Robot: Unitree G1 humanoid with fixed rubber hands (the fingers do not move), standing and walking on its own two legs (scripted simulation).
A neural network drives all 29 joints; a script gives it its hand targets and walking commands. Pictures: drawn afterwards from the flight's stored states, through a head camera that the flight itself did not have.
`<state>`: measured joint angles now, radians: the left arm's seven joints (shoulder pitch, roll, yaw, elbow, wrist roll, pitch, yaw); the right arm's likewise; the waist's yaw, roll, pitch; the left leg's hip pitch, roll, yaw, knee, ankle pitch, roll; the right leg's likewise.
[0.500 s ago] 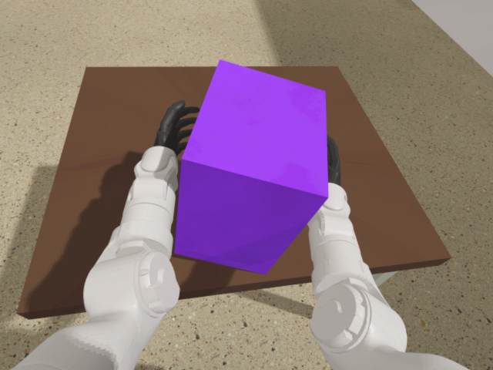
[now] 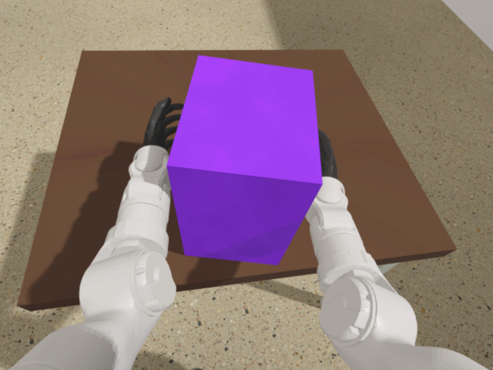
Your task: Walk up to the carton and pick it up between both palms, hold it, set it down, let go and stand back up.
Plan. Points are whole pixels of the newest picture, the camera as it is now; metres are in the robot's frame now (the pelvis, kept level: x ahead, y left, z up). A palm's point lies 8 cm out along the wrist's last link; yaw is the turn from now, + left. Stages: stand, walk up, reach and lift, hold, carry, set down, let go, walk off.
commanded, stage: set down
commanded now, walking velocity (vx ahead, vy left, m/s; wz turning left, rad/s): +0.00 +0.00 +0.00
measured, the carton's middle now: (242, 171) +0.42 +0.03 +0.05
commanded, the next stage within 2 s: none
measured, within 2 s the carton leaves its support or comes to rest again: neither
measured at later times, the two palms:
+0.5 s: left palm (156, 148) +0.46 +0.17 +0.06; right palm (330, 178) +0.42 -0.13 +0.05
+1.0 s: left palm (125, 204) +0.35 +0.21 +0.05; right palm (342, 226) +0.32 -0.13 +0.07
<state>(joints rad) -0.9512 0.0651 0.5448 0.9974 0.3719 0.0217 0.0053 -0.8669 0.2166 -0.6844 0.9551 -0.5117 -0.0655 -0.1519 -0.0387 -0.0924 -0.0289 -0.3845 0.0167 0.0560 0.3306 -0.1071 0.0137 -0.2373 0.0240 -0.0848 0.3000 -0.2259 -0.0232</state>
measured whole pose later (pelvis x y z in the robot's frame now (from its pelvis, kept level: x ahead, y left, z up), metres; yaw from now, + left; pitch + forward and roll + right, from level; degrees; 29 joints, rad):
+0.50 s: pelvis -0.01 +0.02 -0.01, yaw -1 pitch +20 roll -2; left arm -0.95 0.12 0.34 1.06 0.21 -0.08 0.06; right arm -0.87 0.03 -0.40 1.05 -0.24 -0.16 -0.20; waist -0.04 -0.01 -0.17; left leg -0.67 0.02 0.06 0.43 -0.12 0.01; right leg -0.50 0.02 -0.08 0.37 -0.22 -0.02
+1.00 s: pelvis -0.07 +0.02 -0.01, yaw -1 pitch +13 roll -2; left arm -0.78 0.19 0.25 1.04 0.07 -0.03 0.00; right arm -0.62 0.00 -0.08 0.81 0.02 -0.06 -0.25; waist -0.04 -0.04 -0.17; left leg -0.62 0.03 0.06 0.44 -0.05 0.03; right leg -0.50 0.02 -0.08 0.47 -0.19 -0.02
